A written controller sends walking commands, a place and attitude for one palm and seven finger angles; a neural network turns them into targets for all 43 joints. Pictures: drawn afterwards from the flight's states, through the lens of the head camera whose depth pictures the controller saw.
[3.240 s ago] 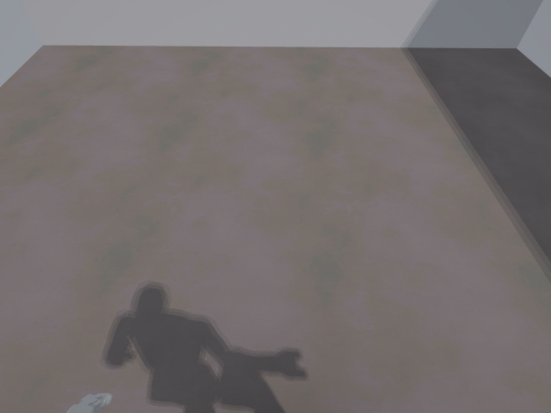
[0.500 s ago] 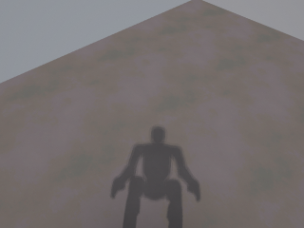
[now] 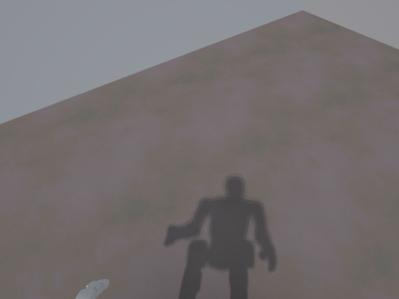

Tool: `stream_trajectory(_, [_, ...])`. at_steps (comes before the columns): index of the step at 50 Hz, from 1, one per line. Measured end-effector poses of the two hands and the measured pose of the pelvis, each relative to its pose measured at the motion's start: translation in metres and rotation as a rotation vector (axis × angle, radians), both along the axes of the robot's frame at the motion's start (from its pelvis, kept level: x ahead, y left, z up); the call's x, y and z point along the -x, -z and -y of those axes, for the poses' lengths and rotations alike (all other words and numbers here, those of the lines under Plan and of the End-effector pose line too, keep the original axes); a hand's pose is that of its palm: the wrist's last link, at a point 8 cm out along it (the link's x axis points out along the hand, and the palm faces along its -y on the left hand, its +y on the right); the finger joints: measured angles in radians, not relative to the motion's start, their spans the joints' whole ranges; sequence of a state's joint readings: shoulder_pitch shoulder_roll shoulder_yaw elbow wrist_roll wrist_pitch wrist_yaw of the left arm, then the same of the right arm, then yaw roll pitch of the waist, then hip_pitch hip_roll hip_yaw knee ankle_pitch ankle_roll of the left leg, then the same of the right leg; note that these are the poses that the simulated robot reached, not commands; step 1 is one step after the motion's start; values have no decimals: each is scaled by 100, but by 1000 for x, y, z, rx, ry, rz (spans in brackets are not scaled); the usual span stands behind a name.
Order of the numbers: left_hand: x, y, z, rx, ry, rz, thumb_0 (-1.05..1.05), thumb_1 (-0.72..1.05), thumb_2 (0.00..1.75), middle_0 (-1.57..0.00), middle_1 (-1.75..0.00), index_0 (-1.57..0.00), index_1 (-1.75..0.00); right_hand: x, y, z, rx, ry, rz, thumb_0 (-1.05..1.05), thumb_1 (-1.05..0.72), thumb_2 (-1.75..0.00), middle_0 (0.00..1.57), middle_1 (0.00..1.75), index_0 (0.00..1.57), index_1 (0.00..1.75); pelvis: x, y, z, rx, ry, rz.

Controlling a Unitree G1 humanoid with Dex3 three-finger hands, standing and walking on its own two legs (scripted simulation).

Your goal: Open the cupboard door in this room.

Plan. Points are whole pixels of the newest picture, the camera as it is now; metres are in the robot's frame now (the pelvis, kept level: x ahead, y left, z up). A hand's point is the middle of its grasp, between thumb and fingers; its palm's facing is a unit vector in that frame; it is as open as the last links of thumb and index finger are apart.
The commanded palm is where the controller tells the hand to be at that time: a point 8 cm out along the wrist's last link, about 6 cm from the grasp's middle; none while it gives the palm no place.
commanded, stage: turn or walk to find it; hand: left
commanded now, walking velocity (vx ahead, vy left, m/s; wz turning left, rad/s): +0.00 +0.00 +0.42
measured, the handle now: out of the picture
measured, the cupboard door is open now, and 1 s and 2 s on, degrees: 0 0 0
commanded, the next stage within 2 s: none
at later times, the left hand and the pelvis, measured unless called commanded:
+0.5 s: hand out of the picture -0.06 +0.24 -0.19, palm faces +0.28 -0.93 -0.22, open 7.4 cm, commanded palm none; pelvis -0.04 +0.03 -0.01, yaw +13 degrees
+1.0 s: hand out of the picture -0.03 +0.23 -0.15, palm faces +0.42 -0.87 -0.26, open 7.4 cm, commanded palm none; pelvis -0.06 +0.00 -0.01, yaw +25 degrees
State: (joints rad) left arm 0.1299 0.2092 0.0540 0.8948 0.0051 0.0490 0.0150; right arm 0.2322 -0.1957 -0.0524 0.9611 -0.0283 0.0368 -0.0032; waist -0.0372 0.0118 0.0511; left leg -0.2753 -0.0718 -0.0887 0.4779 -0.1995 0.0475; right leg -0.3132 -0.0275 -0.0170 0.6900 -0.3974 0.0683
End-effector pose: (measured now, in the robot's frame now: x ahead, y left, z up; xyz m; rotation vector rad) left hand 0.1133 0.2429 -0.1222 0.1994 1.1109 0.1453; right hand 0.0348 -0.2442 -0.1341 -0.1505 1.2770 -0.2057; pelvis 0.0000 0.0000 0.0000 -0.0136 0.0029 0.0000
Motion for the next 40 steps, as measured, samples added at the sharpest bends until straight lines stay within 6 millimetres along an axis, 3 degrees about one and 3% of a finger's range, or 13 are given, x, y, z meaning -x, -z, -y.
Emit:
stream_trajectory(4, [15,-2,13,-24,-23,35,1,90,90,-20,-30,-20,-30,7,15,17,-20,-15,-21,1,-91,-90,20,30,20,30,8,7,14,-9,-37,4])
stream_trajectory(13, [84,-1,13,-15,-145,-51,1,90,90,-21,-30,-21,-30,0,8,28,-3,-109,-71,1,-91,-90,20,29,19,30,17,1,15,-24,-137,19])
stream_trajectory(18, [129,13,-1,14,-219,-115,1,90,90,-21,-30,-21,-30,-21,3,10,26,-189,-68,1,-91,-90,19,29,19,30,23,3,2,-23,-183,13])
stream_trajectory(23, [177,38,-31,44,-309,-192,1,90,90,-21,-30,-21,-30,-53,-1,-25,62,-284,16,1,-91,-90,19,29,19,30,32,15,-23,-12,-229,10])
stream_trajectory(26, [196,39,-44,45,-338,-247,1,90,90,-20,-30,-20,-30,-63,-11,-46,65,-318,68,1,-91,-90,20,29,19,30,37,11,-32,-2,-235,12])
stream_trajectory(33, [197,22,-63,43,-378,-185,1,91,90,-20,-30,-20,-30,-66,-22,-77,44,-375,90,1,-91,-90,20,30,20,30,45,-3,-43,16,-287,12])
stream_trajectory(40, [177,10,-62,24,-396,-85,1,91,90,-20,-30,-20,-30,-53,-13,-78,11,-396,57,1,-91,-90,20,30,20,30,52,-4,-39,9,-349,9])
